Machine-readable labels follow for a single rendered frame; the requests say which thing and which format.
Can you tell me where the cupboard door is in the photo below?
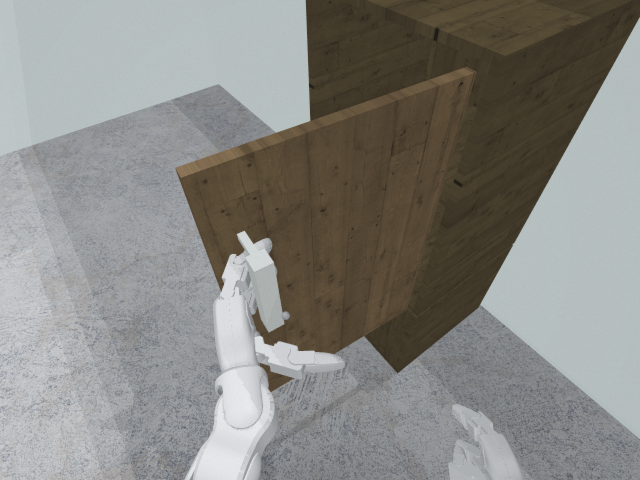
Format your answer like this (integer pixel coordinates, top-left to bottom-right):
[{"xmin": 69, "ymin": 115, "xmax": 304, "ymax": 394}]
[{"xmin": 175, "ymin": 67, "xmax": 476, "ymax": 392}]

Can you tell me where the robot right hand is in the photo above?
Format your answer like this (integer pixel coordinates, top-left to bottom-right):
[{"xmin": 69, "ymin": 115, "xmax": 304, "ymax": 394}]
[{"xmin": 448, "ymin": 404, "xmax": 525, "ymax": 480}]

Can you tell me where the robot left forearm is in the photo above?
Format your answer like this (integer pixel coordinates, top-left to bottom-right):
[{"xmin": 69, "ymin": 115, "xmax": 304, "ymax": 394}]
[{"xmin": 184, "ymin": 365, "xmax": 279, "ymax": 480}]

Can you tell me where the robot left hand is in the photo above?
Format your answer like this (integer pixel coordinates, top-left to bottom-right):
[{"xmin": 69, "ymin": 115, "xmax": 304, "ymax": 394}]
[{"xmin": 213, "ymin": 238, "xmax": 345, "ymax": 380}]

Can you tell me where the handle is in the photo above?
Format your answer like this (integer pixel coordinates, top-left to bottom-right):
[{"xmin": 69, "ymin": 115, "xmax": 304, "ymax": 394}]
[{"xmin": 237, "ymin": 231, "xmax": 284, "ymax": 332}]

